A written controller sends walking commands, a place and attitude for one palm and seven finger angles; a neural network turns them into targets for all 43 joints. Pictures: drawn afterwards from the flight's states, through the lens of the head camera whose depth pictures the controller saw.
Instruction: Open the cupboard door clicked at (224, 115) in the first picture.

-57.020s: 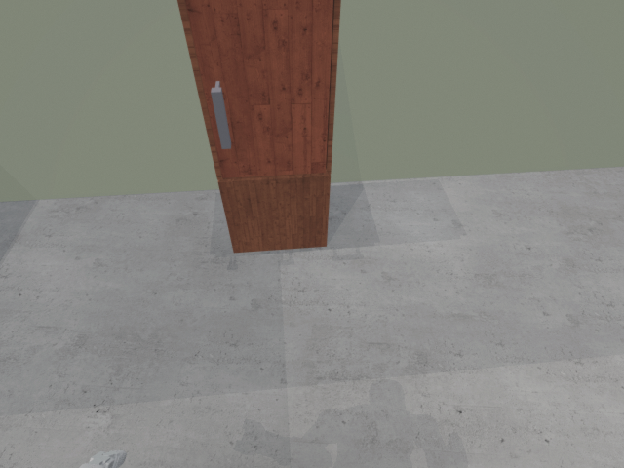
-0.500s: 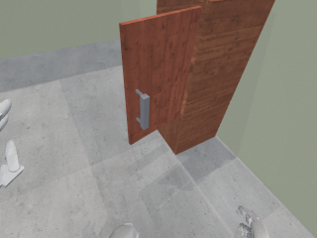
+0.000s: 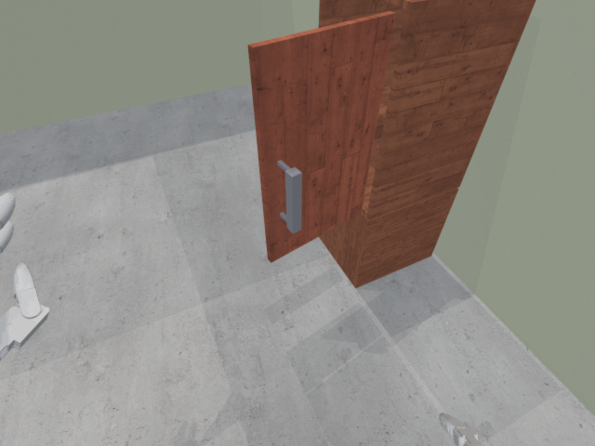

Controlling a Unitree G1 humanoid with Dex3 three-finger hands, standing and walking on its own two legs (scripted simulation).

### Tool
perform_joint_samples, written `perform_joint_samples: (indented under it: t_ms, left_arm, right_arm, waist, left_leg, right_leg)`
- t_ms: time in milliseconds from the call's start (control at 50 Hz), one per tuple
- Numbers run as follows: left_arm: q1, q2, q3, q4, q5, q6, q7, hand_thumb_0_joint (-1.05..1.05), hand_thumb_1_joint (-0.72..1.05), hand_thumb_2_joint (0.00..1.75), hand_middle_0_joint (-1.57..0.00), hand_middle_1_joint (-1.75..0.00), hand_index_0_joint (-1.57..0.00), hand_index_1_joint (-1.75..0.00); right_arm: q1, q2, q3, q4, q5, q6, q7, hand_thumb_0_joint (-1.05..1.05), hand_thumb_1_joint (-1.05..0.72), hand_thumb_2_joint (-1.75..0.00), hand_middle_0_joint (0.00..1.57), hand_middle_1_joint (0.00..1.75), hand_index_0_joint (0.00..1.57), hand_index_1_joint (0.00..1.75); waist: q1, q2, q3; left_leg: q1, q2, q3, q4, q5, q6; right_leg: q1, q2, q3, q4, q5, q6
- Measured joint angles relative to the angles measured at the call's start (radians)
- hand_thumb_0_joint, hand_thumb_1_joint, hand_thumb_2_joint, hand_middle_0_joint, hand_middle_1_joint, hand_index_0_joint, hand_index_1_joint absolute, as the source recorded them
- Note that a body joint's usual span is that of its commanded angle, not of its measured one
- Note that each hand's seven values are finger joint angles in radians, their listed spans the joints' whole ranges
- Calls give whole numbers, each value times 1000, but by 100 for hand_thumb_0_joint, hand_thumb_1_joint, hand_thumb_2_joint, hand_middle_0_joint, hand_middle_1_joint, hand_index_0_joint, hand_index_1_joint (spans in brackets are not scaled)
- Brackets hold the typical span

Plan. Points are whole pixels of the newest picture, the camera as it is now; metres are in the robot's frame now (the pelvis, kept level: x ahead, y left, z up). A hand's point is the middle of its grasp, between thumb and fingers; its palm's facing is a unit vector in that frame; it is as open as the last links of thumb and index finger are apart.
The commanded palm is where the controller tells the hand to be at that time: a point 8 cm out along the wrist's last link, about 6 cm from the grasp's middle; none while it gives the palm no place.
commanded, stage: stop stepping back and stand still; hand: left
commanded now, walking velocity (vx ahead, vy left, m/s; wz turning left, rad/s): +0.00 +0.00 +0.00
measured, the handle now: (288, 197) +0.68 +0.06 -0.09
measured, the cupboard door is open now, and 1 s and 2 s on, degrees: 100 100 100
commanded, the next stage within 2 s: let the arm hang, fingers relaxed in 0.10 s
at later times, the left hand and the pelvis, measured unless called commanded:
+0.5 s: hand out of the picture +0.08 +0.18 -0.16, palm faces +0.06 -0.98 -0.18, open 7.2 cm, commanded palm none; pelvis +0.01 +0.01 +0.01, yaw +3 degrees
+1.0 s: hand out of the picture +0.00 +0.19 -0.16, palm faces +0.06 -0.98 -0.21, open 7.4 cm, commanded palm none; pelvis +0.02 +0.02 +0.01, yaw +2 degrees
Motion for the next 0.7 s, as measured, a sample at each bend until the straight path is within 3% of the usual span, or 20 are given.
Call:
perform_joint_samples:
  t_ms: [60, 160, 200, 240, 280, 320, 380, 460, 500, 560, 700]
  left_arm:
    - [5, -24, -5, 15, -5, -7, -2, 1, 88, 90, -21, -31, -21, -30]
    - [39, -22, -6, -44, -17, -14, 6, 1, 88, 90, -21, -31, -21, -30]
    - [35, -11, -2, -62, -22, -20, 7, 1, 88, 90, -21, -31, -21, -30]
    - [-38, 1, -55, 70, 12, -11, -41, 1, 88, 90, -21, -31, -21, -30]
    - [-139, -14, -142, 305, 27, 75, -92, 0, 89, 90, -20, -31, -20, -30]
    - [-223, -57, -221, 574, 35, 158, -123, 0, 89, 90, -20, -30, -20, -30]
    - [-271, -120, -321, 916, 41, 223, -149, 0, 90, 90, -19, -30, -20, -30]
    - [-262, -201, -408, 1216, 32, 249, -158, 1, 90, 90, -19, -30, -20, -30]
    - [-252, -229, -391, 1308, 17, 243, -133, 0, 95, 90, -20, -30, -20, -30]
    - [-239, -207, -381, 1395, 18, 229, -131, -2, 100, 89, -21, -30, -21, -30]
    - [-185, -198, -388, 1539, 17, 218, -136, -1, 95, 90, -20, -30, -20, -30]
  right_arm:
    - [-7, -19, -6, -1, 3, 8, -2, 1, -90, -90, 21, 31, 21, 30]
    - [-6, -52, -19, -45, 2, -15, -20, 1, -90, -90, 20, 30, 20, 30]
    - [-19, -58, -31, -50, 5, -19, -25, 1, -90, -90, 20, 30, 20, 30]
    - [-38, -84, -42, -14, 3, -25, 16, 1, -90, -90, 20, 30, 20, 30]
    - [-69, -116, -42, 26, -5, 15, 42, 1, -90, -90, 20, 30, 20, 30]
    - [-107, -128, -33, 67, -14, 51, 51, 0, -90, -90, 20, 30, 20, 30]
    - [-136, -100, -15, 115, -15, 85, 59, 0, -90, -90, 20, 30, 20, 30]
    - [-128, -41, 6, 182, -18, 111, 64, 0, -90, -90, 20, 30, 20, 30]
    - [-110, -15, 12, 229, -16, 118, 60, 0, -90, -90, 20, 30, 20, 30]
    - [-77, 14, 14, 303, -15, 130, 53, 0, -90, -90, 20, 30, 20, 30]
    - [-21, 3, -8, 414, -10, 135, 37, 0, -93, -90, 20, 30, 20, 30]
  waist:
    - [-2, -14, 3]
    - [-6, -18, 24]
    - [0, -15, 42]
    - [10, -5, 23]
    - [10, 16, -2]
    - [7, 40, -4]
    - [-9, 37, 12]
    - [-24, -18, 54]
    - [-17, -34, 68]
    - [4, -40, 81]
    - [11, -6, 91]
  left_leg:
    - [-18, 4, 23, 11, 38, -3]
    - [105, 25, 35, -333, 119, 12]
    - [127, 30, 26, -376, 173, -2]
    - [89, 17, 24, -347, 166, -8]
    - [48, -9, 19, -320, 156, 0]
    - [33, -21, 15, -306, 151, 6]
    - [52, -20, 13, -319, 156, -2]
    - [100, -18, 11, -366, 174, -7]
    - [116, -10, 3, -394, 187, -9]
    - [132, 0, -9, -432, 208, -13]
    - [161, -3, -3, -485, 231, -6]
  right_leg:
    - [24, -9, 3, -41, 12, 4]
    - [46, 1, -6, -59, 11, 13]
    - [49, 7, -8, -41, -3, 20]
    - [9, -9, -3, -1, -12, 44]
    - [-31, -27, 27, 46, -49, 63]
    - [-46, -35, 31, 65, -55, 45]
    - [-27, -33, 30, 53, -49, 40]
    - [19, -29, 28, 9, -34, 38]
    - [44, -18, 21, -36, -13, 38]
    - [76, -4, 10, -105, 22, 34]
    - [110, -3, 16, -174, 57, 41]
